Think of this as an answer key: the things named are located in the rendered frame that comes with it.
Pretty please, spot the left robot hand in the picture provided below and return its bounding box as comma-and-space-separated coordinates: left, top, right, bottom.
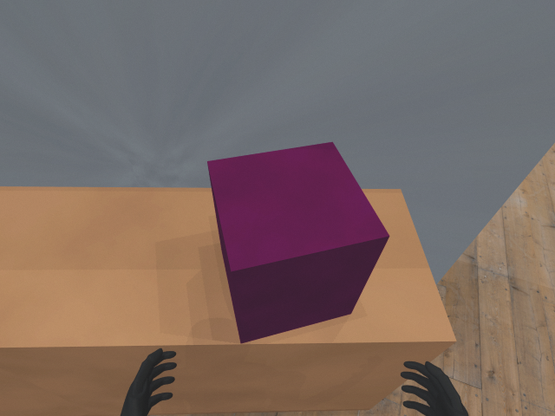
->
121, 348, 177, 416

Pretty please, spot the pedestal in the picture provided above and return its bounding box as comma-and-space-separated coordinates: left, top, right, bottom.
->
0, 186, 457, 416

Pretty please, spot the right robot hand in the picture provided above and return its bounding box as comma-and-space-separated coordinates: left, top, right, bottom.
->
401, 361, 468, 416

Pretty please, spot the carton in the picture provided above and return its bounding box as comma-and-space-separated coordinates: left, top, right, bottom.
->
207, 142, 389, 343

